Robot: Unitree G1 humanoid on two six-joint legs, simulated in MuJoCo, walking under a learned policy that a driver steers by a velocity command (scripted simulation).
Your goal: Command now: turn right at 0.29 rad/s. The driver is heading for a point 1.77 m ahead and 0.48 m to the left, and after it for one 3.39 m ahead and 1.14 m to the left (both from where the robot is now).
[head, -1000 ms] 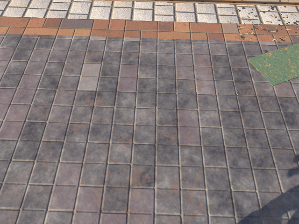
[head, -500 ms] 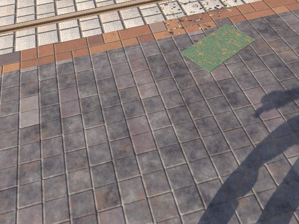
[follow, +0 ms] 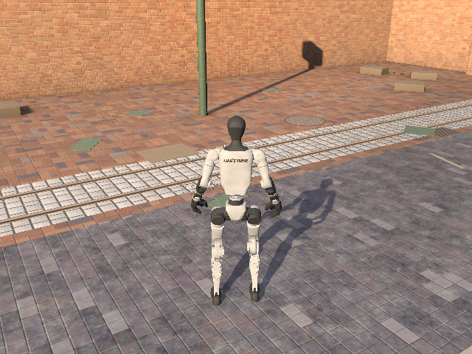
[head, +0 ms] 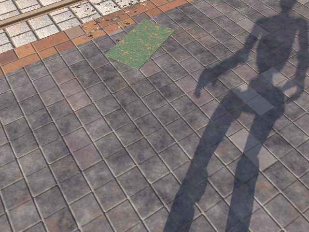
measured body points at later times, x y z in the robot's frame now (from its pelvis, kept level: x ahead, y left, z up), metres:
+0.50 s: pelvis +0.00 -0.03 +0.00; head +0.01 -0.02 +0.45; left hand +0.16 +0.21 -0.12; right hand +0.09 -0.30 -0.12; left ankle -0.01 +0.11 -0.74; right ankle +0.00 -0.13 -0.74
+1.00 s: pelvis +0.00 -0.01 +0.00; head +0.01 -0.01 +0.45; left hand +0.09 +0.24 -0.14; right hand +0.07 -0.28 -0.14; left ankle -0.01 +0.11 -0.74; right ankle +0.00 -0.13 -0.74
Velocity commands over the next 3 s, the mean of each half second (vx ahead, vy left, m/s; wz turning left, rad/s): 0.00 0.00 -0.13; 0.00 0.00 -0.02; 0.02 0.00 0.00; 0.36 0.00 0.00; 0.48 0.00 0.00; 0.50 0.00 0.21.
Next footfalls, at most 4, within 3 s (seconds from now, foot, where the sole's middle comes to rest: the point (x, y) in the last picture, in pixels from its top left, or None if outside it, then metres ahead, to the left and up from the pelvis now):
0.04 right None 0.04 -0.13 -0.78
0.38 left None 0.03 0.11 -0.78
2.10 left None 0.44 0.09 -0.78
2.66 right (192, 168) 0.73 -0.16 -0.78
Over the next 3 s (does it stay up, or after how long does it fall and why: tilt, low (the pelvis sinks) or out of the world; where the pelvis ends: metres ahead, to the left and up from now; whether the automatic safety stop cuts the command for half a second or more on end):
stays up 0.74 -0.07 0.01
